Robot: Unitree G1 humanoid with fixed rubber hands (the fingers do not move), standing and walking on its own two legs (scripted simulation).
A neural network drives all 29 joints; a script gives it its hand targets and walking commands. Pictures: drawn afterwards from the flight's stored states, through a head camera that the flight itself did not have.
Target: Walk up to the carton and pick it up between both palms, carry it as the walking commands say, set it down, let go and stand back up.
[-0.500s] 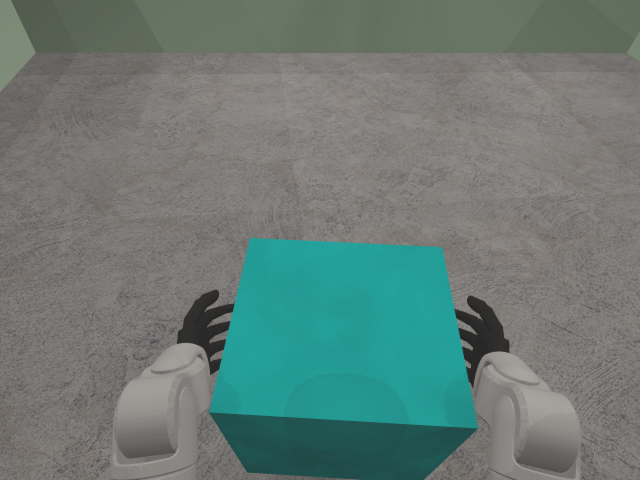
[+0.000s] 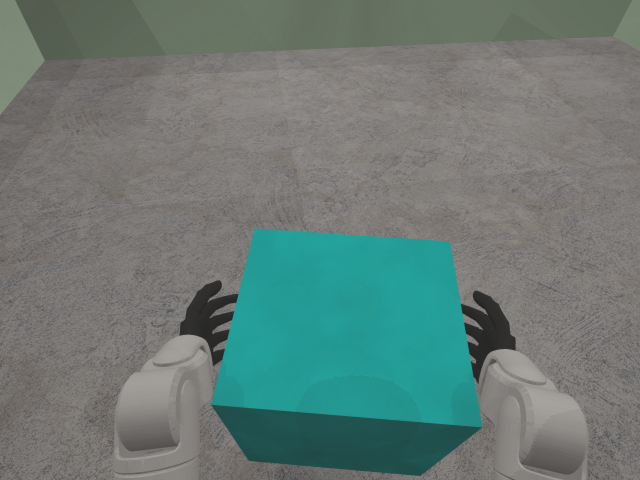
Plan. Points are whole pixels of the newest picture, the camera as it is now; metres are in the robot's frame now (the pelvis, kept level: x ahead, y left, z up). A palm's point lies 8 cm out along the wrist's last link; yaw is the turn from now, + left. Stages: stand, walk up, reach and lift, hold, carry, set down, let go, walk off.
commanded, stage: carry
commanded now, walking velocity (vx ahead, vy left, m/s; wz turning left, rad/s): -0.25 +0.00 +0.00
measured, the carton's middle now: (342, 359) +0.29 -0.01 +0.01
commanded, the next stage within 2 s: none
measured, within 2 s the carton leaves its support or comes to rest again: neither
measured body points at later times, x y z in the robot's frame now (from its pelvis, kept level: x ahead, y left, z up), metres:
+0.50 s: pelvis -0.15 -0.01 +0.01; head -0.15 -0.02 +0.46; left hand +0.12 +0.14 +0.08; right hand +0.11 -0.19 +0.08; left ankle -0.12 +0.11 -0.69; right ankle -0.13 -0.14 -0.73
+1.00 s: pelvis -0.22 -0.02 +0.00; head -0.24 -0.01 +0.45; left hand +0.04 +0.14 +0.08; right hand +0.04 -0.19 +0.08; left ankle -0.15 +0.11 -0.72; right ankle -0.13 -0.14 -0.72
